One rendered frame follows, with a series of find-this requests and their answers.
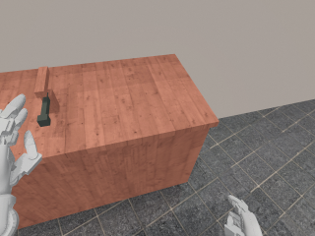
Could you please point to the tap lever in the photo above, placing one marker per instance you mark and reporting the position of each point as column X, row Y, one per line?
column 43, row 119

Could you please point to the robot left hand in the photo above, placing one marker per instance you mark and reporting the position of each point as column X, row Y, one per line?
column 11, row 120

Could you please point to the robot right hand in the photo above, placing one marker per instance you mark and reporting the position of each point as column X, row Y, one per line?
column 245, row 225

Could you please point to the counter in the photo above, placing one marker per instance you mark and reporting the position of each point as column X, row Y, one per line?
column 118, row 129

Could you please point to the left robot forearm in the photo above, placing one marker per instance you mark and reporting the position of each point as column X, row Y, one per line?
column 9, row 218

